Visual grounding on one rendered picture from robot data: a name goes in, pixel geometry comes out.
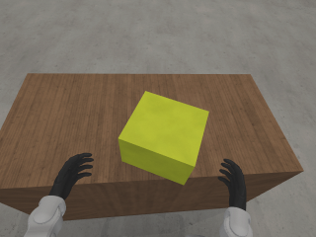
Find robot left hand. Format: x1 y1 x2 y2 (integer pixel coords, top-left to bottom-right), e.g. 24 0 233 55
49 152 94 200

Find pedestal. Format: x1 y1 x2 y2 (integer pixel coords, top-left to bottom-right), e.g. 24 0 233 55
0 73 304 221

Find robot left forearm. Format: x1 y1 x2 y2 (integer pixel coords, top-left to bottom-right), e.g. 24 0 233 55
24 196 66 237

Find robot right forearm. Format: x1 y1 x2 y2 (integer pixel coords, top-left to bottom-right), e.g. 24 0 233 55
219 206 253 237

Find robot right hand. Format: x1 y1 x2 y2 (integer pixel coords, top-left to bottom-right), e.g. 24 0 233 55
217 158 247 211

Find carton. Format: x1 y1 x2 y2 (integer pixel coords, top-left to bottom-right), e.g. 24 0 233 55
118 91 209 185

